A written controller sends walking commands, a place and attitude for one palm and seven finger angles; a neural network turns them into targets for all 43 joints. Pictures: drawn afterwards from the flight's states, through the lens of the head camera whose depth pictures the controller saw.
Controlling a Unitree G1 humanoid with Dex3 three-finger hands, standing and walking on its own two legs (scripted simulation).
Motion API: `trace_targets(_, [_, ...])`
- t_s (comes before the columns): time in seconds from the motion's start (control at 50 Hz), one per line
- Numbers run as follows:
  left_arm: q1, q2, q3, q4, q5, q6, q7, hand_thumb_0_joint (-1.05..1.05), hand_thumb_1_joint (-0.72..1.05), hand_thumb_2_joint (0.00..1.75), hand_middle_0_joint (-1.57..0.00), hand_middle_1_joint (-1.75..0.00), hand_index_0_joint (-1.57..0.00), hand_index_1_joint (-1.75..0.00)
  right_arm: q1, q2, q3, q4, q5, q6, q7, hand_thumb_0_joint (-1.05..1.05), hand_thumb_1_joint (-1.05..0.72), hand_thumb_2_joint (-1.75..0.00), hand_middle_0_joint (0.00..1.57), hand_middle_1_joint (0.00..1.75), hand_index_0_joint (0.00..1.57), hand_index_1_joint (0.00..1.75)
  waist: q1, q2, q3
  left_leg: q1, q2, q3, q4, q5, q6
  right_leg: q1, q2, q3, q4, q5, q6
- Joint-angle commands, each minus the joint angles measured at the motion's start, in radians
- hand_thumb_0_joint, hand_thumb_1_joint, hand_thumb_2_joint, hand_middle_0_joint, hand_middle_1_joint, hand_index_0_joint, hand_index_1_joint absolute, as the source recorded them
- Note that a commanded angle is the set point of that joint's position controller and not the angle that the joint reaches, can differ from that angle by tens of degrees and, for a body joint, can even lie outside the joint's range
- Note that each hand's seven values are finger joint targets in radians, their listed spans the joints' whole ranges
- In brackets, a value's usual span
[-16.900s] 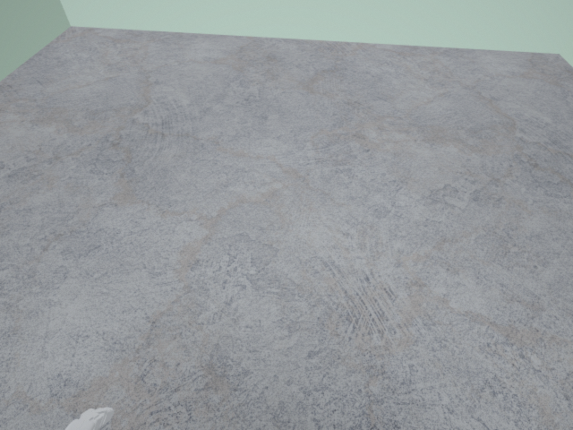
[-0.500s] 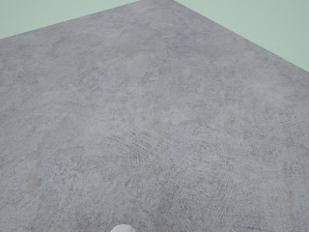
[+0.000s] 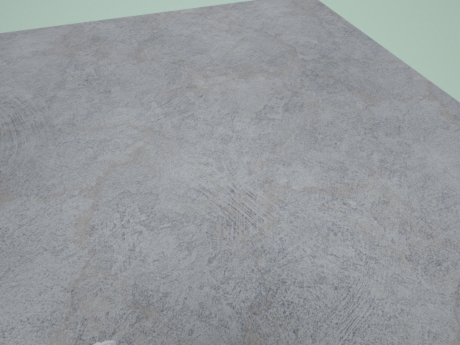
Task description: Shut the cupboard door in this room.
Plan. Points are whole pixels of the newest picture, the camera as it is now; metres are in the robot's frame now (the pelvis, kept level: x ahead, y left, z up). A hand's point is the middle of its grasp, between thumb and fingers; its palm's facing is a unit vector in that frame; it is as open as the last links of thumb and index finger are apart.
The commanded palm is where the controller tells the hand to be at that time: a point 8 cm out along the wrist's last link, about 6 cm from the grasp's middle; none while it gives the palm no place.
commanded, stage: turn or walk to find it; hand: left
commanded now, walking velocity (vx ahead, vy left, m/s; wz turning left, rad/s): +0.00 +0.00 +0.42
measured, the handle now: out of the picture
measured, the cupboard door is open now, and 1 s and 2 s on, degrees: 99 99 99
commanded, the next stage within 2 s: stand and wait in 1.26 s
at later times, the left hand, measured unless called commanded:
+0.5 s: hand out of the picture -0.04 +0.18 -0.17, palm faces +0.29 -0.92 -0.26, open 7.4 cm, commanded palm none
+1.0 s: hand out of the picture -0.06 +0.18 -0.16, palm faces +0.45 -0.85 -0.28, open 7.4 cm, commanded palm none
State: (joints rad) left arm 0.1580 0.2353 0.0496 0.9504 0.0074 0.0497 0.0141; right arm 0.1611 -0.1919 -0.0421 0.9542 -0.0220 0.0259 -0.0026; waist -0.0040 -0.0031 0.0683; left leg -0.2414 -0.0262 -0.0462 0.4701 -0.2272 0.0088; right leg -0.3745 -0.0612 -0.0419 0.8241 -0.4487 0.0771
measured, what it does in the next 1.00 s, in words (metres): steps on the spot, turning left: right foot, then left foot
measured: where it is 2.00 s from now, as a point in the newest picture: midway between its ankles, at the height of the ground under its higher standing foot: outside the picture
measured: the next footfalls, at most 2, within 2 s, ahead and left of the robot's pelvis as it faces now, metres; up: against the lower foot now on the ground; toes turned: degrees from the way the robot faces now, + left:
right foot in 0.08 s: +0.04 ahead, -0.12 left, +0.00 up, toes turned -2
left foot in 0.56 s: -0.05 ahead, +0.11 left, +0.00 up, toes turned +22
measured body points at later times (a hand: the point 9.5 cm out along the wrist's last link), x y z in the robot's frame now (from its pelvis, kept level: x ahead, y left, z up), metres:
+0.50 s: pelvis -0.03 -0.03 +0.00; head +0.01 -0.03 +0.45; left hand -0.06 +0.22 -0.15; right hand +0.09 -0.26 -0.15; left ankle -0.09 +0.11 -0.71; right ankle +0.00 -0.12 -0.74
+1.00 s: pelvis -0.05 -0.05 -0.01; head -0.02 -0.05 +0.44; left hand -0.08 +0.23 -0.14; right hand +0.12 -0.23 -0.17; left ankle -0.08 +0.10 -0.74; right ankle -0.01 -0.14 -0.74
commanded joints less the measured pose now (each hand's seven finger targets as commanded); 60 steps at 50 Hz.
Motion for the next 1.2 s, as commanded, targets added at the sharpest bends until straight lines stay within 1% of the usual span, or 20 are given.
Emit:
trace_targets(0.0, [0.073, 0.067, 0.019, -0.063, -0.003, -0.037, 0.005, 0.0, 0.9, 0.9, -0.2, -0.3, -0.2, -0.3, 0.008, -0.206, -0.065, -0.064, -0.002, -0.004, -0.008, 0.0, -0.9, -0.9, 0.2, 0.3, 0.2, 0.3, 0.012, 0.172, -0.116, 0.034, 0.212, -0.244, -0.038, 0.425, 0.131, 0.121, 0.031, -0.022, -0.247, 0.118, -0.009])
trace_targets(0.04, [0.143, 0.122, 0.03, -0.048, 0.006, -0.055, 0.012, 0.0, 0.9, 0.9, -0.2, -0.3, -0.2, -0.3, 0.011, -0.159, -0.061, -0.073, 0.011, -0.006, -0.002, 0.0, -0.9, -0.9, 0.2, 0.3, 0.2, 0.3, 0.045, 0.019, -0.148, -0.132, 0.118, -0.18, 0.096, 0.182, 0.045, 0.347, -0.077, 0.062, -0.476, 0.286, -0.036])
trace_targets(0.06, [0.159, 0.206, 0.047, -0.049, 0.022, -0.062, 0.02, 0.0, 0.9, 0.9, -0.2, -0.3, -0.2, -0.3, 0.016, -0.095, -0.05, -0.097, 0.016, -0.009, 0.005, 0.0, -0.9, -0.9, 0.2, 0.3, 0.2, 0.3, 0.05, -0.243, -0.137, -0.307, -0.024, -0.022, 0.29, -0.16, -0.025, 0.419, -0.32, 0.306, -0.516, 0.402, -0.134])
trace_targets(0.08, [0.156, 0.22, 0.056, -0.063, 0.014, -0.062, 0.021, 0.0, 0.9, 0.9, -0.2, -0.3, -0.2, -0.3, -0.012, -0.13, -0.061, -0.11, 0.006, 0.007, 0.0, 0.0, -0.9, -0.9, 0.2, 0.3, 0.2, 0.3, 0.068, -0.297, -0.119, -0.3, -0.017, -0.029, 0.491, -0.371, -0.034, 0.289, -0.433, 0.365, -0.547, 0.454, -0.228])
trace_targets(0.14, [0.011, 0.134, 0.035, -0.098, 0.01, -0.059, 0.021, 0.0, 0.9, 0.9, -0.2, -0.3, -0.2, -0.3, 0.021, -0.125, -0.067, -0.048, -0.001, 0.029, 0.013, 0.0, -0.9, -0.9, 0.2, 0.3, 0.2, 0.3, -0.006, -0.1, -0.008, -0.301, 0.032, -0.045, 0.753, -0.207, -0.04, 0.147, -0.293, 0.166, -0.532, 0.354, -0.21])
trace_targets(0.18, [-0.008, 0.11, 0.031, -0.105, 0.011, -0.065, 0.023, 0.0, 0.9, 0.9, -0.2, -0.3, -0.2, -0.3, 0.071, -0.112, -0.062, -0.027, 0.0, 0.031, 0.02, 0.0, -0.9, -0.9, 0.2, 0.3, 0.2, 0.3, -0.018, -0.129, -0.036, -0.295, 0.045, -0.018, 0.763, -0.145, -0.057, 0.177, -0.258, 0.075, -0.525, 0.385, -0.185])
trace_targets(0.42, [0.141, 0.181, 0.051, -0.027, 0.023, -0.054, 0.017, 0.0, 0.9, 0.9, -0.2, -0.3, -0.2, -0.3, -0.043, -0.085, -0.029, -0.044, 0.014, 0.014, 0.014, 0.0, -0.9, -0.9, 0.2, 0.3, 0.2, 0.3, 0.065, -0.19, -0.084, -0.169, 0.06, 0.107, 0.33, -0.255, -0.063, 0.307, -0.319, 0.003, -0.449, 0.592, -0.228])
trace_targets(0.5, [0.107, 0.176, 0.054, -0.015, 0.013, -0.045, 0.014, 0.0, 0.9, 0.9, -0.2, -0.3, -0.2, -0.3, 0.046, -0.102, -0.028, -0.025, 0.013, -0.004, 0.011, 0.0, -0.9, -0.9, 0.2, 0.3, 0.2, 0.3, 0.003, -0.141, -0.125, 0.038, 0.059, 0.139, 0.0, -0.043, -0.04, 0.228, -0.295, -0.075, -0.314, 0.534, -0.15])
trace_targets(0.52, [0.112, 0.15, 0.05, -0.025, 0.005, -0.038, 0.011, 0.0, 0.9, 0.9, -0.2, -0.3, -0.2, -0.3, 0.076, -0.149, -0.038, -0.019, 0.01, -0.014, 0.012, 0.0, -0.9, -0.9, 0.2, 0.3, 0.2, 0.3, -0.018, -0.015, -0.148, 0.171, 0.121, 0.054, -0.1, 0.08, -0.014, 0.111, -0.242, -0.122, -0.188, 0.415, -0.094])
trace_targets(0.54, [0.112, 0.086, 0.037, -0.059, 0.0, -0.032, 0.005, 0.0, 0.9, 0.9, -0.2, -0.3, -0.2, -0.3, 0.102, -0.247, -0.06, -0.027, 0.001, -0.02, 0.008, 0.0, -0.9, -0.9, 0.2, 0.3, 0.2, 0.3, -0.031, 0.273, -0.135, 0.275, 0.359, -0.256, -0.138, 0.371, 0.091, -0.14, -0.107, -0.165, 0.004, 0.001, -0.018])
trace_targets(0.56, [0.048, 0.074, 0.021, -0.089, 0.01, -0.024, 0.005, 0.0, 0.9, 0.9, -0.2, -0.3, -0.2, -0.3, 0.137, -0.289, -0.067, -0.018, 0.003, -0.009, 0.004, 0.0, -0.9, -0.9, 0.2, 0.3, 0.2, 0.3, -0.058, 0.265, -0.111, 0.209, 0.453, -0.292, -0.153, 0.481, 0.184, -0.17, -0.071, -0.101, 0.145, -0.2, -0.015])
trace_targets(0.6, [-0.013, 0.085, 0.028, -0.073, 0.008, -0.01, 0.009, 0.0, 0.9, 0.9, -0.2, -0.3, -0.2, -0.3, 0.08, -0.241, -0.057, -0.016, -0.001, -0.01, -0.016, 0.0, -0.9, -0.9, 0.2, 0.3, 0.2, 0.3, -0.046, 0.274, -0.062, 0.111, 0.372, -0.255, -0.164, 0.372, 0.18, -0.187, -0.068, 0.002, 0.264, -0.115, -0.013])
trace_targets(0.68, [0.053, 0.086, 0.029, -0.025, 0.008, -0.014, -0.006, 0.0, 0.9, 0.9, -0.2, -0.3, -0.2, -0.3, -0.009, -0.201, -0.04, -0.048, 0.004, -0.02, -0.016, 0.0, -0.9, -0.9, 0.2, 0.3, 0.2, 0.3, 0.006, 0.135, -0.059, 0.085, 0.263, -0.132, -0.163, 0.331, 0.14, -0.14, -0.049, 0.003, 0.265, 0.039, -0.001])
trace_targets(0.8, [0.001, 0.065, 0.022, -0.065, 0.005, -0.017, -0.001, 0.0, 0.9, 0.9, -0.2, -0.3, -0.2, -0.3, 0.037, -0.209, -0.056, -0.046, -0.002, -0.011, -0.01, 0.0, -0.9, -0.9, 0.2, 0.3, 0.2, 0.3, -0.026, 0.154, -0.073, 0.11, 0.26, -0.205, -0.145, 0.31, 0.162, -0.099, -0.016, 0.004, 0.081, -0.004, 0.003])
trace_targets(0.92, [0.117, 0.066, 0.022, -0.049, -0.001, -0.038, 0.006, 0.0, 0.9, 0.9, -0.2, -0.3, -0.2, -0.3, -0.006, -0.202, -0.066, -0.071, 0.001, -0.001, -0.005, 0.0, -0.9, -0.9, 0.2, 0.3, 0.2, 0.3, 0.029, 0.156, -0.119, -0.023, 0.196, -0.242, -0.037, 0.279, 0.115, 0.183, 0.027, -0.027, -0.323, 0.171, -0.014])
trace_targets(0.94, [0.15, 0.096, 0.027, -0.043, 0.003, -0.047, 0.01, 0.0, 0.9, 0.9, -0.2, -0.3, -0.2, -0.3, -0.002, -0.173, -0.064, -0.076, 0.008, -0.002, -0.002, 0.0, -0.9, -0.9, 0.2, 0.3, 0.2, 0.3, 0.043, 0.077, -0.13, -0.111, 0.146, -0.213, 0.035, 0.177, 0.071, 0.3, -0.02, 0.01, -0.448, 0.244, -0.023])
trace_targets(0.98, [0.148, 0.222, 0.053, -0.067, 0.02, -0.055, 0.019, 0.0, 0.9, 0.9, -0.2, -0.3, -0.2, -0.3, -0.006, -0.115, -0.057, -0.112, 0.008, 0.005, 0.005, 0.0, -0.9, -0.9, 0.2, 0.3, 0.2, 0.3, 0.058, -0.28, -0.081, -0.329, -0.037, -0.011, 0.433, -0.333, -0.032, 0.281, -0.413, 0.366, -0.577, 0.287, -0.201])
trace_targets(1.02, [0.059, 0.172, 0.05, -0.094, 0.01, -0.053, 0.021, 0.0, 0.9, 0.9, -0.2, -0.3, -0.2, -0.3, -0.01, -0.146, -0.073, -0.082, -0.001, 0.028, 0.007, 0.0, -0.9, -0.9, 0.2, 0.3, 0.2, 0.3, 0.026, -0.192, -0.002, -0.315, 0.017, -0.069, 0.692, -0.272, -0.024, 0.104, -0.363, 0.317, -0.612, 0.144, -0.224])
trace_targets(1.06, [-0.014, 0.119, 0.031, -0.112, 0.009, -0.058, 0.018, 0.0, 0.9, 0.9, -0.2, -0.3, -0.2, -0.3, 0.05, -0.123, -0.069, -0.037, -0.004, 0.035, 0.018, 0.0, -0.9, -0.9, 0.2, 0.3, 0.2, 0.3, -0.023, -0.114, 0.015, -0.313, 0.034, -0.04, 0.772, -0.148, -0.042, 0.098, -0.265, 0.134, -0.572, 0.207, -0.176])
trace_targets(1.18, [0.09, 0.114, 0.033, -0.073, 0.013, -0.068, 0.024, 0.0, 0.9, 0.9, -0.2, -0.3, -0.2, -0.3, 0.029, -0.111, -0.056, -0.024, 0.0, 0.033, 0.018, 0.0, -0.9, -0.9, 0.2, 0.3, 0.2, 0.3, 0.022, -0.129, -0.045, -0.317, 0.063, 0.007, 0.674, -0.146, -0.081, 0.263, -0.279, 0.058, -0.526, 0.41, -0.195])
